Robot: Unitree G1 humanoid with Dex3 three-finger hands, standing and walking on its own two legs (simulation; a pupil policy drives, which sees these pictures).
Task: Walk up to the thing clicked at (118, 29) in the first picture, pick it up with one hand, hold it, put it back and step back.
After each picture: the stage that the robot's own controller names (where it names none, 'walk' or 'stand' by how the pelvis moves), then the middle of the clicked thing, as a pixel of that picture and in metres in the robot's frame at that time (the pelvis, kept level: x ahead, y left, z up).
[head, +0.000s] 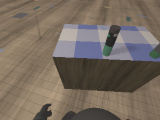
stand; (110, 42) +0.60 -0.12 +0.12
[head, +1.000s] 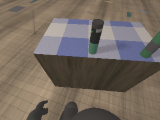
rise first; (94, 39) +0.55 +0.03 +0.15
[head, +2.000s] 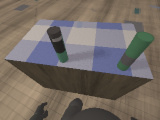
rise first; (59, 47) +0.42 +0.25 +0.14
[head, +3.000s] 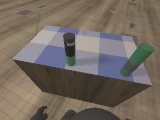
stand; (70, 51) +0.44 +0.18 +0.12
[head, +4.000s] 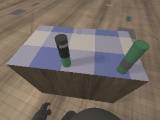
stand; (64, 53) +0.42 +0.20 +0.11
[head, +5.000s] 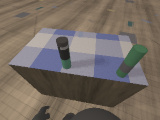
stand; (64, 54) +0.42 +0.20 +0.11
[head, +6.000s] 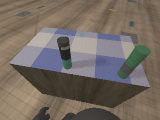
stand; (65, 55) +0.41 +0.20 +0.11
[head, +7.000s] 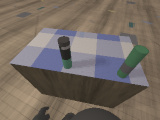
stand; (66, 54) +0.42 +0.20 +0.11
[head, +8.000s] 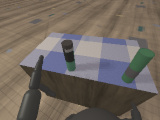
rise first; (69, 57) +0.40 +0.20 +0.12
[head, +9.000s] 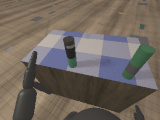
go down; (71, 53) +0.43 +0.19 +0.12
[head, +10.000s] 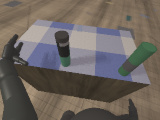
go down; (64, 51) +0.42 +0.18 +0.13
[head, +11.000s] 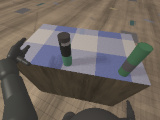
go down; (66, 51) +0.43 +0.18 +0.13
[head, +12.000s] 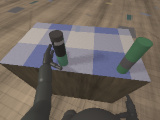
close in; (60, 51) +0.42 +0.20 +0.14
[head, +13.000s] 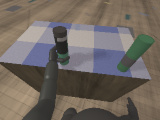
lift; (62, 48) +0.43 +0.19 +0.16
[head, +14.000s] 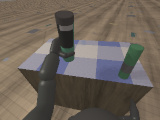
lift; (67, 41) +0.32 +0.14 +0.33
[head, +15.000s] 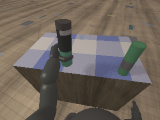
hold; (65, 46) +0.35 +0.16 +0.26
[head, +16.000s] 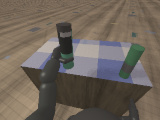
hold; (66, 48) +0.34 +0.16 +0.28
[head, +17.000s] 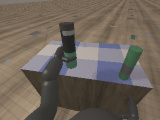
crouch; (69, 47) +0.34 +0.14 +0.29
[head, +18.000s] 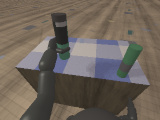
crouch; (62, 39) +0.39 +0.19 +0.30
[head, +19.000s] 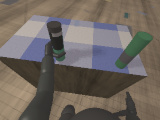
lower; (57, 44) +0.45 +0.21 +0.16
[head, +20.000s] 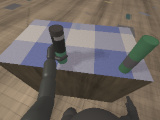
lower; (59, 47) +0.43 +0.20 +0.16
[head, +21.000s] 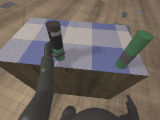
lower; (57, 44) +0.45 +0.21 +0.17
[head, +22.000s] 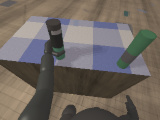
lower; (57, 42) +0.45 +0.21 +0.17
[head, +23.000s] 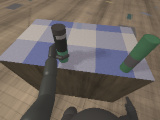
loosen; (61, 46) +0.43 +0.20 +0.16
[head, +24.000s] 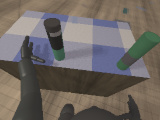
withdraw; (56, 43) +0.43 +0.20 +0.16
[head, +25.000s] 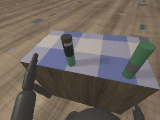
sink last; (69, 52) +0.44 +0.21 +0.14
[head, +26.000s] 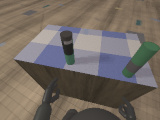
stand; (68, 50) +0.44 +0.19 +0.14
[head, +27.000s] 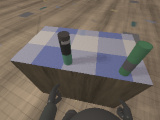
stand; (66, 50) +0.44 +0.20 +0.14
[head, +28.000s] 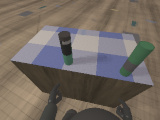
stand; (66, 50) +0.44 +0.20 +0.14
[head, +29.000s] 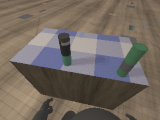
walk; (65, 51) +0.44 +0.21 +0.13
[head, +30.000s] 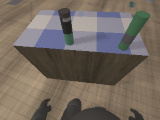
walk; (67, 29) +0.58 +0.21 +0.15
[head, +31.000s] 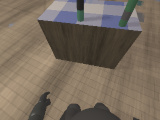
walk; (80, 7) +0.93 +0.17 +0.15
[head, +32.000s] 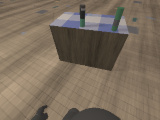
stand; (82, 16) +1.13 +0.20 +0.13
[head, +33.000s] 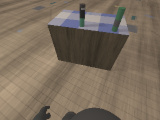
stand; (82, 16) +1.10 +0.18 +0.11
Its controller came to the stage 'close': yes
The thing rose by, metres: 0.20
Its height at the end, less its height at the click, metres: +0.00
